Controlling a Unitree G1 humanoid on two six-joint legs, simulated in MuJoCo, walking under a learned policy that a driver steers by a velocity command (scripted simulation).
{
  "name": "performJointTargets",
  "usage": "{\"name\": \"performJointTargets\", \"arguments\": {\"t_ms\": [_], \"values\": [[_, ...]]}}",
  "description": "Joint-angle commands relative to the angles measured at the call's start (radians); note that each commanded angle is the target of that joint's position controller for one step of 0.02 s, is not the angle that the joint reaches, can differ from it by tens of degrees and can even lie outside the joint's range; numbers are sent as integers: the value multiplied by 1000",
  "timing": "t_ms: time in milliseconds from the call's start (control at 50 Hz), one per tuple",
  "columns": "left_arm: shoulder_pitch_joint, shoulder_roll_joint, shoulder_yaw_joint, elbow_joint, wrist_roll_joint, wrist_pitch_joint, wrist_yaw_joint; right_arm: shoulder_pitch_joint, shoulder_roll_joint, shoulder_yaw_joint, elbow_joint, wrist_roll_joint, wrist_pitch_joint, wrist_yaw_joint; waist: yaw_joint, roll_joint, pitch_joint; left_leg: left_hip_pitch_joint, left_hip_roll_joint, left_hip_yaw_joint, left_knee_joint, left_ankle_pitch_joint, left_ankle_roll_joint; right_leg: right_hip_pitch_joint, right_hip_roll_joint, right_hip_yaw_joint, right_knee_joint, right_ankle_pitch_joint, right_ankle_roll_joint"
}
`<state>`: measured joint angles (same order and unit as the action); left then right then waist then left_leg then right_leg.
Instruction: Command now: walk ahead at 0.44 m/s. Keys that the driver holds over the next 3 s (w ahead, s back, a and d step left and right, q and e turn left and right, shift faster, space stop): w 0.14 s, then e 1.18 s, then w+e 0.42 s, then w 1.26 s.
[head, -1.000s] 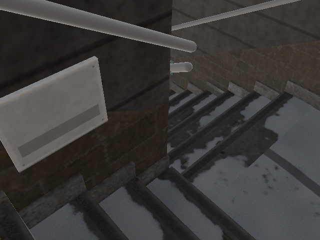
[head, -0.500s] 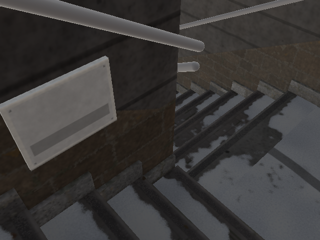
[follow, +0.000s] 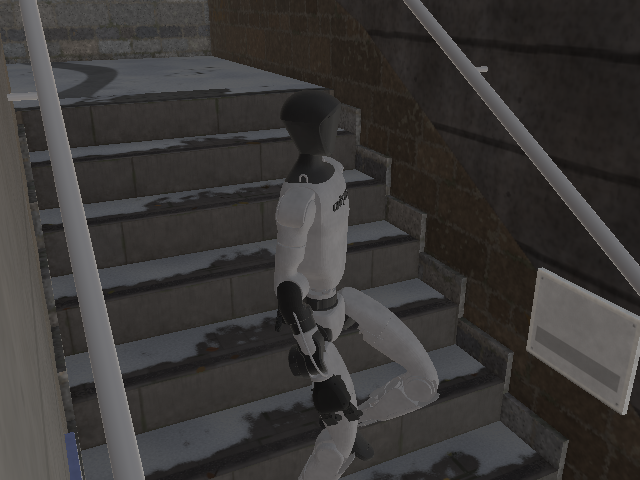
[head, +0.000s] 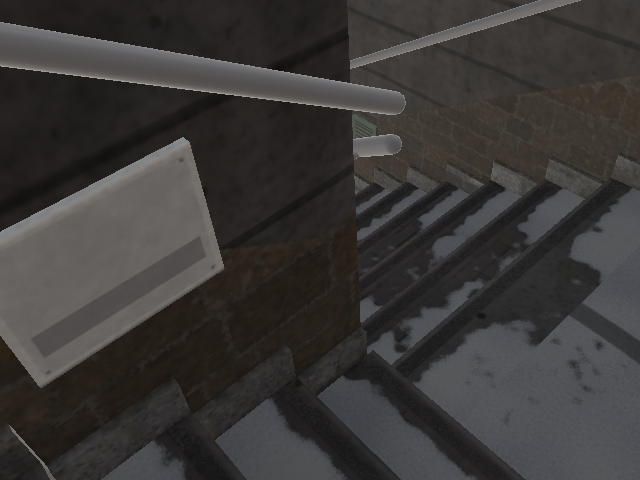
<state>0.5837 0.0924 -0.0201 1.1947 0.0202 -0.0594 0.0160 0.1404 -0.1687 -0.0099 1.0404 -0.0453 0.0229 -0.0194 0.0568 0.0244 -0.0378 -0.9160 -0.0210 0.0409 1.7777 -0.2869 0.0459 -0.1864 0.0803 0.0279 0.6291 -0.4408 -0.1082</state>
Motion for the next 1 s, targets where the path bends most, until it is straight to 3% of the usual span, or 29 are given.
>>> {"name": "performJointTargets", "arguments": {"t_ms": [20, 100, 160, 180, 200, 240, 260, 280, 300, 320, 340, 360, 400, 440, 520, 580, 620, 640, 660, 680, 700, 720, 780, 800, 820, 860, 900, 940, 1000], "values": [[20, 82, -4, -29, -25, -41, 23, -58, -16, 7, -60, 10, -14, 13, -47, -150, 194, -179, 40, 6, -365, 257, -62, -5, -205, 291, -230, 414, 51], [30, 87, -4, -43, -35, -41, 24, -314, 0, 17, -177, 33, -35, 24, 49, -160, 241, 219, 20, 87, -941, 480, -49, -118, -213, 220, -422, 585, 55], [38, 142, 5, -16, -7, -36, 9, -230, -44, -4, -161, 48, -38, 33, 6, -173, 227, 364, 4, 64, -937, 408, 1, 31, -234, 172, -387, 958, 38], [28, 238, 41, 6, 162, -53, -38, -50, -26, -15, -201, -30, -63, 101, -154, -116, 162, 350, 38, -70, -737, 361, 3, 56, -197, 174, -194, 1077, 80], [-154, 264, 72, -81, 154, -68, -55, 39, -81, -40, -181, -36, -79, 107, -185, 0, 73, 431, 7, -28, -758, 238, 1, 55, -198, 139, -108, 1271, 70], [-400, 262, 100, -222, 56, -82, -58, 352, -168, -92, -98, -25, -101, 71, -295, 18, 23, 905, -36, 21, -918, 221, 11, -268, -121, 120, 213, 1342, 126], [-460, 252, 109, -269, 5, -84, -62, 538, -137, -96, -60, -11, -117, 38, -382, 182, -72, 1063, 103, -97, -1213, 405, 133, -330, -39, 162, 738, 674, 102], [-100, 21, 53, -181, 16, -68, -100, 610, -76, -58, -18, -45, -137, 57, -182, 117, -404, 1424, 477, -443, -967, 1068, 451, -511, 10, 130, 1054, -315, 128], [-133, 15, 61, -232, -31, -56, -82, 560, -82, -58, -12, -113, -155, 71, -151, -76, -166, 1073, 531, -593, -1119, 1154, 489, -554, 32, 247, 1096, -198, 75], [-231, 37, 57, -279, -34, -43, -62, 334, -95, -55, -69, -78, -161, 87, -92, -53, -25, 868, 532, -467, -1208, 977, 425, -575, -66, 213, 1011, -153, 44], [-282, 80, 69, -334, 5, -11, -43, 87, -48, -42, -136, -16, -164, 93, -26, -26, 37, 696, 469, -419, -1276, 579, 342, -605, -123, 183, 909, -126, 45], [-323, 85, 72, -338, 54, -5, -35, 43, 47, -13, -149, 15, -164, 67, -12, -31, 52, 566, 339, -229, -1277, 576, 219, -503, -171, 127, 741, -75, 58], [-62, 62, 62, -249, 44, -8, -81, -32, -15, -21, -184, -17, -181, 41, 100, 63, 98, 180, 173, 36, -1236, 431, 137, -173, -117, 8, 719, 261, 99], [-143, 130, 79, -266, 55, -25, -93, -27, -83, -25, -171, -62, -224, 17, 38, -23, 59, 177, 171, 99, -1119, 87, 64, -128, -170, 42, 397, 618, 120], [-544, 189, 81, -440, 72, 7, -53, 315, -96, -2, -77, -23, -180, -35, -144, 63, 92, 428, 338, -69, -946, -14, 74, -277, -169, 10, -75, 703, 144], [-598, 159, 65, -475, 70, 23, -48, 337, -164, -14, -87, -28, -139, -24, -184, 88, 80, 509, 409, -182, -929, 12, 75, -245, -169, -23, -167, 565, 90], [-475, 209, 84, -435, 51, 24, -26, 306, -180, -21, -78, -33, -117, -18, -143, 56, 86, 519, 393, -149, -757, 51, 38, -118, -170, -33, -278, 610, 74], [-251, 252, 120, -384, 31, 4, -13, 226, -243, -28, -98, -75, -119, 7, -9, 31, -5, 365, 312, -1, -509, 173, -7, 225, -62, -157, -182, 772, 55], [-94, 372, 164, -354, 28, -2, -1, 203, -239, -37, -87, -43, -108, 38, 94, -174, -130, 287, 188, 129, -154, -40, -90, 472, -133, -87, -370, 1088, -81], [92, 495, 189, -305, 39, -3, 7, 278, -75, 11, -156, -36, -109, 100, 68, -383, -393, -47, 53, 142, 502, -684, -172, 917, -371, 196, 11, 1881, -396], [184, 442, 182, -304, 62, -35, -13, 150, -117, 12, -213, 8, -124, 127, 206, -242, -365, -407, 57, 1, 641, -675, -198, 1045, -460, 314, 67, 2016, -410], [119, 399, 162, -335, 81, -58, -26, -31, -177, -9, -345, 36, -141, 128, 217, -88, -223, -578, 91, -63, 493, -631, -196, 879, -493, 369, 46, 1632, -349], [-299, 272, 74, -410, 54, -62, -77, 95, -144, 0, -401, -9, -131, 38, -107, -55, 25, -223, 157, -186, 186, -295, -87, 8, -467, 283, -84, 1215, -251], [-397, 214, 52, -430, 48, -58, -68, 119, -105, 13, -397, -22, -109, 25, -152, -52, 49, -114, 157, -170, 91, -183, -80, -195, -399, 217, -143, 1095, -215], [-446, 240, 60, -465, 17, -64, -51, 184, -100, 11, -382, -26, -90, 32, -177, -66, 24, -14, 126, -95, 7, -18, -90, -320, -287, 147, -142, 1017, -206], [-531, 308, 64, -529, 26, -68, -16, 239, -107, 13, -366, -49, -69, 78, -186, 12, -24, 228, 98, -37, -400, 358, -104, -555, -162, 86, -114, 735, -151], [-526, 368, 65, -540, 52, -60, -11, 228, -89, 17, -372, -46, -56, 103, -190, -103, -19, 471, 74, 12, -517, 305, -119, -701, -154, 134, -121, 551, -132], [-459, 385, 68, -550, 47, -54, -32, 241, -128, 6, -366, -28, -55, 86, -146, -115, -25, 495, 46, 9, -638, 110, -130, -554, -214, 262, -92, 440, -153], [-365, 370, 74, -540, -8, -31, -31, 98, -145, 7, -397, 28, -71, 29, -38, -106, -43, 362, 9, -75, -1127, 11, -81, -88, -312, 536, -39, 536, -211]]}}
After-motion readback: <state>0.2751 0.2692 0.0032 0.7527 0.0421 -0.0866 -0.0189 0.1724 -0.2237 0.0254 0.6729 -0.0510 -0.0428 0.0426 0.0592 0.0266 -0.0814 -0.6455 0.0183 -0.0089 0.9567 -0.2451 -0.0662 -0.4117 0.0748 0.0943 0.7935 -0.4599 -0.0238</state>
